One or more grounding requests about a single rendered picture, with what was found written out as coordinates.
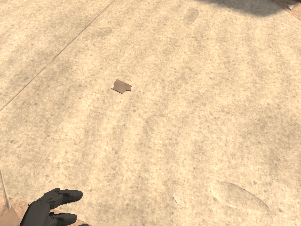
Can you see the robot left hand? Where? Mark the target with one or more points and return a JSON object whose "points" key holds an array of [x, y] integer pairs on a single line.
{"points": [[38, 212]]}

